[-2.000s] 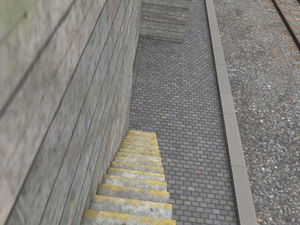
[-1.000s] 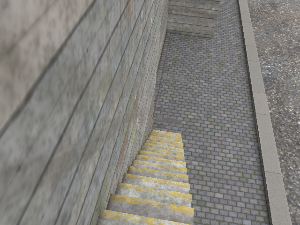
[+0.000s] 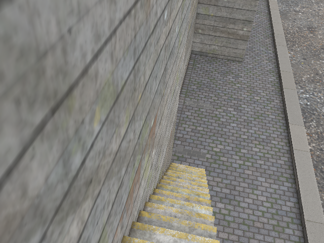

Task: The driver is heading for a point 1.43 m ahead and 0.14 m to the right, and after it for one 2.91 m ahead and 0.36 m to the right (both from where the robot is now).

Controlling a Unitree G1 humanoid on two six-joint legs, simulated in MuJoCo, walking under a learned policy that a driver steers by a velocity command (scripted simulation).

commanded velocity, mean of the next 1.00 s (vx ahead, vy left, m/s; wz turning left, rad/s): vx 0.32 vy -0.24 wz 0.00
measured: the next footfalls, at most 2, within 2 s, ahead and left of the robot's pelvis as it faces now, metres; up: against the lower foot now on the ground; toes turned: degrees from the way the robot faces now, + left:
left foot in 0.16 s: +0.20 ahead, +0.15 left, -0.20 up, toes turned +4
right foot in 0.74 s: +0.19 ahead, -0.17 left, -0.21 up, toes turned +4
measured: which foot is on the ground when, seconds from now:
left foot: up 0.00-0.14, down 0.16-0.74, up 0.76-1.00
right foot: down 0.00-0.18, up 0.20-0.72, down 0.74-1.00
